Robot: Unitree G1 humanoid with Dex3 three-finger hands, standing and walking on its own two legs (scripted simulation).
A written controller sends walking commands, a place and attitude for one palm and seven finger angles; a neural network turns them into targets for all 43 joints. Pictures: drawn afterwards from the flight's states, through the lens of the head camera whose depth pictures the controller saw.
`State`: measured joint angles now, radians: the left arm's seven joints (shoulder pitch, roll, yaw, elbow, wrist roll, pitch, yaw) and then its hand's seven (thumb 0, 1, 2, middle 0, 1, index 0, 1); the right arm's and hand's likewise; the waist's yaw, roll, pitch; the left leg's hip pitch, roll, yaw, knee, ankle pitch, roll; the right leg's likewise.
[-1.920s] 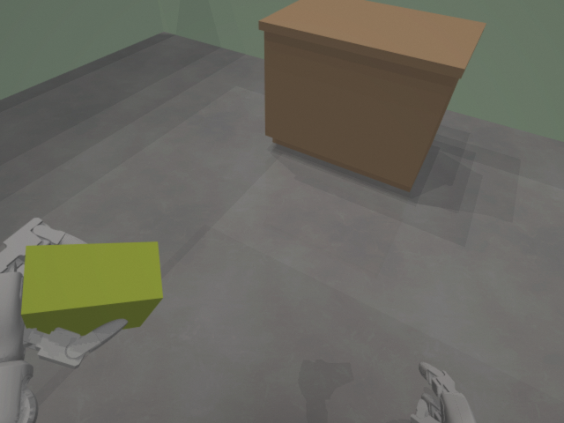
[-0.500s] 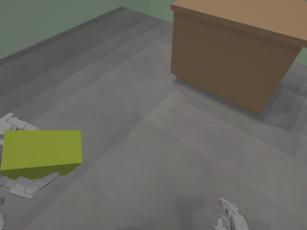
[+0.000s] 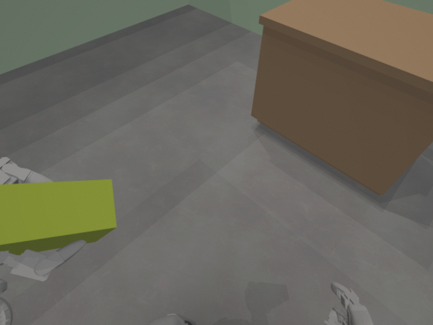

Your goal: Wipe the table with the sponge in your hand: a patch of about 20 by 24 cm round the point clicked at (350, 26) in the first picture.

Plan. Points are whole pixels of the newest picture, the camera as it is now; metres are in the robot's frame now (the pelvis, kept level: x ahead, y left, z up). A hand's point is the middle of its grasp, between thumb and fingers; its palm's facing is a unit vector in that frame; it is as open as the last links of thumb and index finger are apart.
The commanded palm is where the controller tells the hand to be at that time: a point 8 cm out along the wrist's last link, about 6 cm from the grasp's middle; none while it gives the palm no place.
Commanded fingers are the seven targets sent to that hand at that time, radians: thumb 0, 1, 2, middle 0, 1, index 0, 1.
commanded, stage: walk to a spot facing it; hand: left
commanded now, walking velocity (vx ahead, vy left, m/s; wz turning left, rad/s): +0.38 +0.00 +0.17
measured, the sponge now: (72, 217) +0.22 +0.21 +0.16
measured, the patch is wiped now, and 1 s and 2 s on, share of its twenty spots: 0.00 0.00 0.00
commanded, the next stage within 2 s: none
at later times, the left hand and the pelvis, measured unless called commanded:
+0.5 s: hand (118, 146) +0.34 +0.19 +0.16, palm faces +0.51 -0.74 -0.43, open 10.3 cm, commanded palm +0.27 +0.23 +0.18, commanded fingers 0.00 0.10 1.30 -1.20 -1.60 -1.20 -1.60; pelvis +0.15 -0.07 -0.01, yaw +7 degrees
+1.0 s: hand (110, 92) +0.47 +0.24 +0.17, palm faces +0.57 -0.73 -0.38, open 10.3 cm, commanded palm +0.38 +0.26 +0.18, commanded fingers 0.00 0.10 1.30 -1.20 -1.60 -1.20 -1.60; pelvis +0.28 -0.04 +0.00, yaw +12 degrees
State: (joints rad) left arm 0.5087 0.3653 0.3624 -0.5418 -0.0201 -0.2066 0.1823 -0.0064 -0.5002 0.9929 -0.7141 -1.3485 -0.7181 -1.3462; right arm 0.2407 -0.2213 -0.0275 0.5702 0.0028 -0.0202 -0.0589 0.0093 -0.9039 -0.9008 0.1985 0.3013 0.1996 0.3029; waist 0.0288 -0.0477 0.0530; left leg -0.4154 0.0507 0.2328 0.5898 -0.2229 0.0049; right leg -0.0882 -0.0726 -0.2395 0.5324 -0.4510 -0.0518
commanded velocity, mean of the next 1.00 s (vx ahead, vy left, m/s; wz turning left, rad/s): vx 0.37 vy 0.00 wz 0.22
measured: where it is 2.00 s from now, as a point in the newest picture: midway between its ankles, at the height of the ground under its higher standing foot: (231, 242)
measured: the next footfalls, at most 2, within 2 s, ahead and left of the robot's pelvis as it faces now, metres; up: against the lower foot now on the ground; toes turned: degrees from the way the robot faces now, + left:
left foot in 0.04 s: +0.12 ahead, +0.12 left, +0.00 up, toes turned +12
right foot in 0.42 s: +0.22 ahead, -0.17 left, +0.00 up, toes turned -7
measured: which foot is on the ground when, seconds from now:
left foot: up 0.00-0.02, down 0.04-0.42, up 0.44-0.82, down 0.84-1.00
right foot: down 0.00-0.04, up 0.06-0.40, down 0.42-0.84, up 0.86-1.00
